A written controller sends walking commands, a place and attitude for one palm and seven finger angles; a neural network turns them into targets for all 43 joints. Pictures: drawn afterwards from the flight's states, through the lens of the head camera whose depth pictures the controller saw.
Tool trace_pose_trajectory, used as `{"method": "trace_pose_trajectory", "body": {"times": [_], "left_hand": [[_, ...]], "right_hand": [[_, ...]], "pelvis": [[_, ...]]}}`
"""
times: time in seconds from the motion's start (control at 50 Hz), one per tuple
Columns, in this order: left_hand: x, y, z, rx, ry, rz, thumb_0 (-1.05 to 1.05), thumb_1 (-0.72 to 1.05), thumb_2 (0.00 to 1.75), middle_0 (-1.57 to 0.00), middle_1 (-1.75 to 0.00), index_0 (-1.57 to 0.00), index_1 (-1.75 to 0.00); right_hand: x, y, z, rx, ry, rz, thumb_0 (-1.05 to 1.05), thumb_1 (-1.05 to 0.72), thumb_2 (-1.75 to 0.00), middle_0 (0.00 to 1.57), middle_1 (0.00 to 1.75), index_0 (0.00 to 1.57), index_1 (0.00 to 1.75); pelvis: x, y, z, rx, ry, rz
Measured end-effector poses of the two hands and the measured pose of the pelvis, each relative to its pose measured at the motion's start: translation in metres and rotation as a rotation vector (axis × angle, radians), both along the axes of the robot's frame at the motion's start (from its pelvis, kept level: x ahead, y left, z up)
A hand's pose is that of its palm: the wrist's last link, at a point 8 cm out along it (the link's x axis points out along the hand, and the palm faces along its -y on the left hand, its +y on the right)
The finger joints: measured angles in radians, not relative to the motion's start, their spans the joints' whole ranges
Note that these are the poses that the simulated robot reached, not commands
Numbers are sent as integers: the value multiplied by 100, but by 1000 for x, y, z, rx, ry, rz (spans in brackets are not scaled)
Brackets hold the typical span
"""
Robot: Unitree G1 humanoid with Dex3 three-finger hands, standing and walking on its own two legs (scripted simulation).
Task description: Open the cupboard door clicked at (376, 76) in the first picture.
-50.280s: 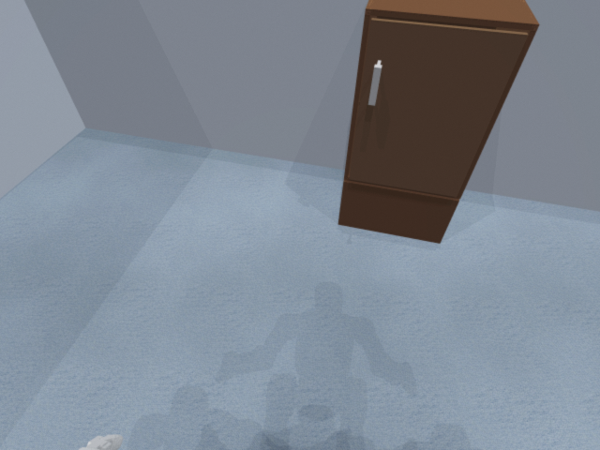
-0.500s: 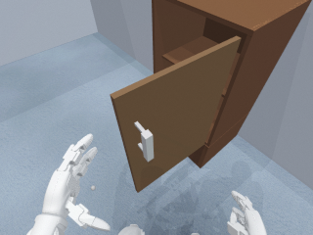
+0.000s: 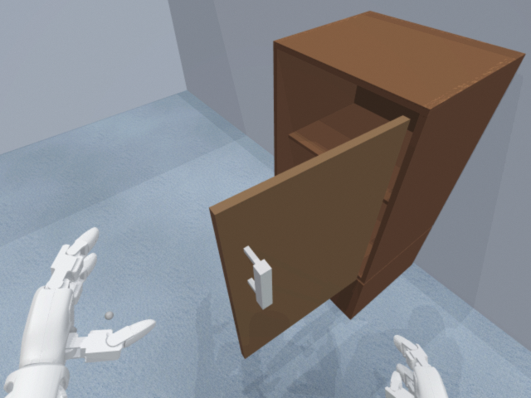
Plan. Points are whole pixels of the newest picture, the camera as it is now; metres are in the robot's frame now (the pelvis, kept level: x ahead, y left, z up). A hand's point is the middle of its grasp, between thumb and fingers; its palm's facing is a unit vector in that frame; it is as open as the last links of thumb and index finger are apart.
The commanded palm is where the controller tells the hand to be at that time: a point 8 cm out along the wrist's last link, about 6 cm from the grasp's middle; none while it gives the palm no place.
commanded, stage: draw the hand back to the body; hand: left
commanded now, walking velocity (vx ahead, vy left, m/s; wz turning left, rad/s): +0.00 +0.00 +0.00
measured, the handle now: (257, 277) +0.33 +0.05 -0.03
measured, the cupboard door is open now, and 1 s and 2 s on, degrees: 86 86 86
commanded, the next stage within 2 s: step back with the hand held close in 0.72 s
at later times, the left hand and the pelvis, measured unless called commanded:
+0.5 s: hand (61, 271) +0.20 +0.24 +0.18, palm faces +0.46 -0.78 -0.42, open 7.8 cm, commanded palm +0.15 +0.28 +0.19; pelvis +0.01 -0.02 +0.02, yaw -1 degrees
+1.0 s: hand (61, 276) +0.20 +0.24 +0.18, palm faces +0.41 -0.78 -0.48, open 7.4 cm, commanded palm +0.14 +0.28 +0.20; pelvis +0.00 -0.02 +0.02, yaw -1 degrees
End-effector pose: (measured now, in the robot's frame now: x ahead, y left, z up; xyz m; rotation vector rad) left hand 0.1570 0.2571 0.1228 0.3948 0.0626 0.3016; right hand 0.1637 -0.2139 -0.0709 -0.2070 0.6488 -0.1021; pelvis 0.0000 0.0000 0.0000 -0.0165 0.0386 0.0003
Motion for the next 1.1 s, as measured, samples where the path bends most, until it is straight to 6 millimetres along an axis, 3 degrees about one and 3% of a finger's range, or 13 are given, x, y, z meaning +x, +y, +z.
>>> {"method": "trace_pose_trajectory", "body": {"times": [0.42, 0.6, 0.8, 0.96, 1.1], "left_hand": [[3, 24, 85, 157, -220, 126, 1, 72, 83, -20, -30, -21, -30], [3, 13, 60, 82, -128, 122, 1, 86, 89, -20, -30, -21, -30], [0, 11, 76, 121, -191, 107, 2, 89, 90, -21, -30, -22, -30], [1, 21, 77, 163, -182, 90, 2, 89, 90, -21, -30, -22, -30], [-5, 22, 71, 189, -110, 12, 2, 89, 90, -21, -30, -21, -30]], "right_hand": [[31, -21, 16, 1, -15, 26, 1, -90, -90, 20, 30, 20, 30], [23, -31, 12, -4, 27, 10, 1, -90, -90, 20, 30, 20, 30], [17, -36, 13, -3, 15, -8, 1, -90, -90, 20, 30, 20, 30], [10, -38, 15, -9, 46, -21, 1, -90, -90, 20, 30, 21, 30], [-10, -42, 16, -37, 94, -84, 1, -90, -90, 20, 30, 20, 30]], "pelvis": [[15, -16, 21, 15, -83, -7], [12, -23, 23, 17, -93, -12], [10, -25, 24, 15, -111, -14], [0, -23, 25, 2, -77, -6], [-15, -10, 25, 5, -41, -22]]}}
